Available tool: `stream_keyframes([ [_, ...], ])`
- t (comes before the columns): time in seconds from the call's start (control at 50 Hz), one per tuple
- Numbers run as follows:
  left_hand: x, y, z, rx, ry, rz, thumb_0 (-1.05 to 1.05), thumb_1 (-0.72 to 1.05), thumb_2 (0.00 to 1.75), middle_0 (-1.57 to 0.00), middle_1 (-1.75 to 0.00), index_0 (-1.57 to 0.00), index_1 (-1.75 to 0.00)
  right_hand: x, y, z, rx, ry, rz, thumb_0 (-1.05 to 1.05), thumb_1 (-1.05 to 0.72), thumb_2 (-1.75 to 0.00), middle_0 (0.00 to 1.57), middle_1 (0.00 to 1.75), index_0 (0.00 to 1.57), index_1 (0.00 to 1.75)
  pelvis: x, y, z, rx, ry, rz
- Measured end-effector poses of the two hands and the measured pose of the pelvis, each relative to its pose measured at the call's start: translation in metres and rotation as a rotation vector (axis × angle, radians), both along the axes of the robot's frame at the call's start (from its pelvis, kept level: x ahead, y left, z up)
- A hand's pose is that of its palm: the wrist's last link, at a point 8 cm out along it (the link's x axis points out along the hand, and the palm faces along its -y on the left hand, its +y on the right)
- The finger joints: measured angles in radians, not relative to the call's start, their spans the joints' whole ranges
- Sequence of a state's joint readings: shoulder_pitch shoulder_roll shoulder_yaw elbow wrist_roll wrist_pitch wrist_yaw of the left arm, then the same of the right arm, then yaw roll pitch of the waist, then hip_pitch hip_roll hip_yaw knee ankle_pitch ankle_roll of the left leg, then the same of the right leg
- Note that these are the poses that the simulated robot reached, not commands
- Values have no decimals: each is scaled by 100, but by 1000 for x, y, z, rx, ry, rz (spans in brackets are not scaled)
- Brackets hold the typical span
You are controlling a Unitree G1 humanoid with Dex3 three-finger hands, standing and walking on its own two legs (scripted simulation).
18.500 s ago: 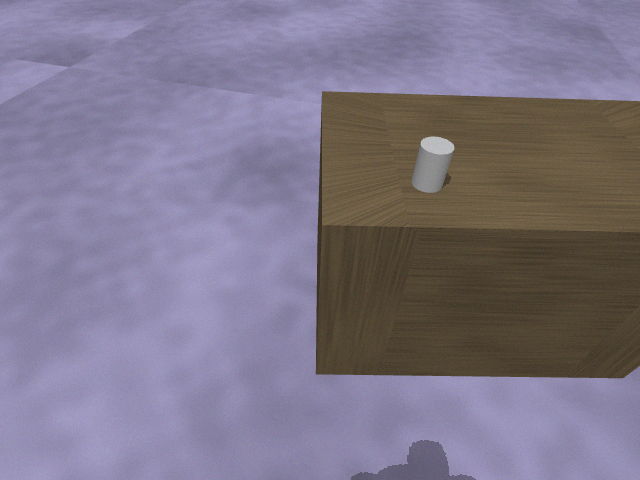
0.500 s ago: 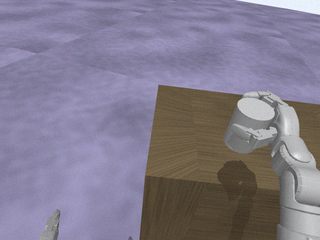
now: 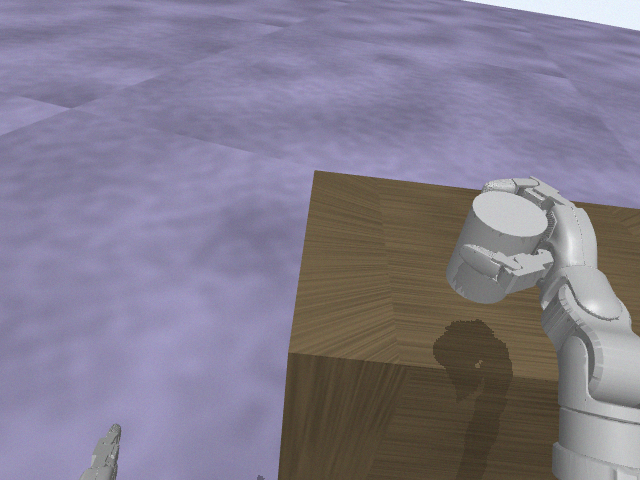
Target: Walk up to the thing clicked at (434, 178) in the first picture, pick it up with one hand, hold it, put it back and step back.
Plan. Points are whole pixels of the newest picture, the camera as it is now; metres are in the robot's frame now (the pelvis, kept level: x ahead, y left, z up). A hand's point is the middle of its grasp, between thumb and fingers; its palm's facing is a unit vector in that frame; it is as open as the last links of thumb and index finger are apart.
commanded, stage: crouch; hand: right
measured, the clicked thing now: (491, 248) +0.34 -0.17 +0.22
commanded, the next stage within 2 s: lower in 1.54 s
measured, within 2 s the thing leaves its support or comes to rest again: neither
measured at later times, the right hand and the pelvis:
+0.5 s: hand (464, 256) +0.41 -0.18 +0.15, palm faces +0.18 +0.98 -0.01, open 10.6 cm; pelvis -0.02 +0.00 -0.01, yaw +1 degrees
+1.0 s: hand (454, 248) +0.46 -0.19 +0.12, palm faces +0.17 +0.98 +0.01, open 10.6 cm; pelvis +0.00 -0.01 -0.01, yaw +2 degrees
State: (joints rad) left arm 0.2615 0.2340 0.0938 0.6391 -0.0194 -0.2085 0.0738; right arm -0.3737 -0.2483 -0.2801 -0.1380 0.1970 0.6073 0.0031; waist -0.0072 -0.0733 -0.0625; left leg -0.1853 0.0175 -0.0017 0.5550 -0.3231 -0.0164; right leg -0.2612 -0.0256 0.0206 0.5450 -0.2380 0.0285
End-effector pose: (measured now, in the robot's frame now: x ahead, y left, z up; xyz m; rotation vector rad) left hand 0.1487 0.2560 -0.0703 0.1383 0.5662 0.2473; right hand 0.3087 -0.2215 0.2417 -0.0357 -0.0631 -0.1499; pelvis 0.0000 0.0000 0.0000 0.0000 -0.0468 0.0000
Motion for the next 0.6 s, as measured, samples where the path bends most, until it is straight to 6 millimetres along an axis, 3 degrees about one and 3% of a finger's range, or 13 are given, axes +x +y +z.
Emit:
stream_keyframes([
  [0.12,8,-5,4,-17,-42,-13,-1,-52,5,-5,-6,-5,-5,5,9,-6,10,48,42,0,52,-114,69,107,70,109,-2,0,0,-1,-3,-1],
  [0.26,-2,-2,7,-9,-44,-10,-1,-52,5,-5,-5,-5,-4,18,-2,-37,63,133,5,0,52,-114,69,107,70,108,-7,2,0,-3,8,2],
  [0.44,-35,13,-7,53,77,25,-1,-53,6,-5,-5,-5,-4,53,-12,-79,48,170,-45,0,51,-114,69,106,71,108,-17,2,-4,3,58,14],
  [0.6,-28,3,5,71,20,38,-1,-52,6,-5,-5,-5,-4,87,-4,-88,69,149,-14,0,51,-114,69,106,71,108,-12,-3,-5,7,90,26],
])
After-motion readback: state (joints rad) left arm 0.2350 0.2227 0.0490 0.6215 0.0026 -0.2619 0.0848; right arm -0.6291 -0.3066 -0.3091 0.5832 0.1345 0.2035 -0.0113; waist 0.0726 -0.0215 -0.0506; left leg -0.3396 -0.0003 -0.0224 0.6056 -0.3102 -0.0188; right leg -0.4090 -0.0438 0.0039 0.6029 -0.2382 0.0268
